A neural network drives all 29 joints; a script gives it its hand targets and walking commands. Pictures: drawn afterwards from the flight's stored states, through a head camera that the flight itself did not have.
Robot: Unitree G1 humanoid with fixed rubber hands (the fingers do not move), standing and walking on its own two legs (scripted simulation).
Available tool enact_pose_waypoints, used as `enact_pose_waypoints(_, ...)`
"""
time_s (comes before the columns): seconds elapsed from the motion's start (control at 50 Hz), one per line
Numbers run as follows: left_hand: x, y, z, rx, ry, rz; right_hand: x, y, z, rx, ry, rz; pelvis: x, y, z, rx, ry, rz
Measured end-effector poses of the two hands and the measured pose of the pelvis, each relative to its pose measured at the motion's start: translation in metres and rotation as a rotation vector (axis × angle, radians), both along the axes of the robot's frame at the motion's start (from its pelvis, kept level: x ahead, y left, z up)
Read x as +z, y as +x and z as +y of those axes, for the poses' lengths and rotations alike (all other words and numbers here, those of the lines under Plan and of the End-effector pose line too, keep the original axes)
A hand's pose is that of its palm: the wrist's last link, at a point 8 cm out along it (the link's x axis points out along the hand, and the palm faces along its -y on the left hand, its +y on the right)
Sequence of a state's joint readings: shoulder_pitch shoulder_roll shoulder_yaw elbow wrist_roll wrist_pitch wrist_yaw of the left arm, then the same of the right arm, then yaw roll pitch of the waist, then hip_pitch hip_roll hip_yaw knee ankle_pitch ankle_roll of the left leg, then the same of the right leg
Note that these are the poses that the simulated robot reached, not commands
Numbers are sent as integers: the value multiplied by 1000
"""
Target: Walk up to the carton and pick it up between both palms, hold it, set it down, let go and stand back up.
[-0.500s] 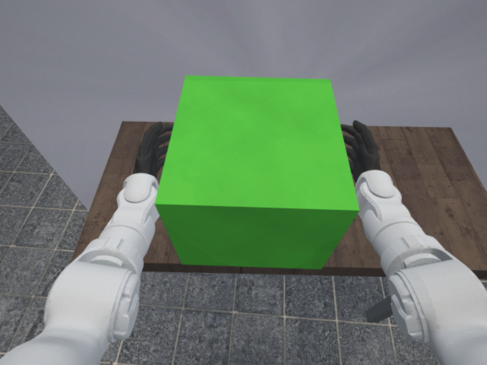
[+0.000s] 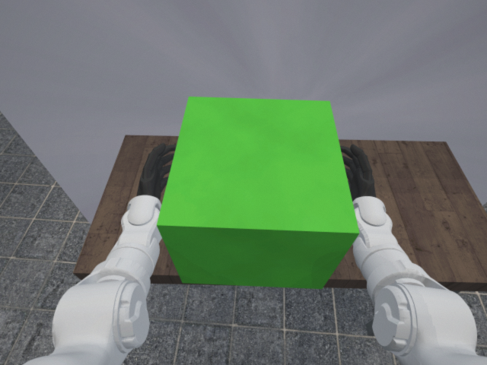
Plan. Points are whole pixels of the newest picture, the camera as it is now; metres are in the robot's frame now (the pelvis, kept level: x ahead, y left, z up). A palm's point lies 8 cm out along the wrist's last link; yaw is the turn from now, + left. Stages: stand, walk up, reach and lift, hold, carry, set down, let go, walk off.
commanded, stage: reach and lift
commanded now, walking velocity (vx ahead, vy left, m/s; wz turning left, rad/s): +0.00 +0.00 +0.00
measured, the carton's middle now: (255, 192) +0.45 +0.01 +0.01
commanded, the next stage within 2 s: none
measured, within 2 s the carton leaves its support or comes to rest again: leaves its support in 1.00 s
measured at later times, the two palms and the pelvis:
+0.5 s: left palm (150, 193) +0.41 +0.19 +0.06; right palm (361, 194) +0.42 -0.17 +0.06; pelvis +0.00 +0.00 +0.00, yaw +0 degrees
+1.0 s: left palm (144, 204) +0.38 +0.20 +0.06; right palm (362, 200) +0.39 -0.16 +0.07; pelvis -0.01 +0.00 +0.01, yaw +0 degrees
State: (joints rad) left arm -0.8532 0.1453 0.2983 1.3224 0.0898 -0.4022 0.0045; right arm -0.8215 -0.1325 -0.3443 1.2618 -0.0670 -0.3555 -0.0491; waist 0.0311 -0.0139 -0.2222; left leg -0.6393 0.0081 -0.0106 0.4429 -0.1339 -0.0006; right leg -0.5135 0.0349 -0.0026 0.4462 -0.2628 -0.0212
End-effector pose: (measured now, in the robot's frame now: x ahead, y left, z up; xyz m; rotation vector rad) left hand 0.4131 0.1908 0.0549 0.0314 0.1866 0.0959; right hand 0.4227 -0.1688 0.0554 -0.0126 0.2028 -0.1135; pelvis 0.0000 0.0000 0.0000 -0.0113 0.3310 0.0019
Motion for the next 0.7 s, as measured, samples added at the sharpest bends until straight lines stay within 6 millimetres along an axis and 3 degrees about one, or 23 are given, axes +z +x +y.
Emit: enact_pose_waypoints(0.7, 0, -10, 1, 7, -3, 8, 2, -10, 2, 1, -19, 7, 5, 3, 0, 1, 0, -49)
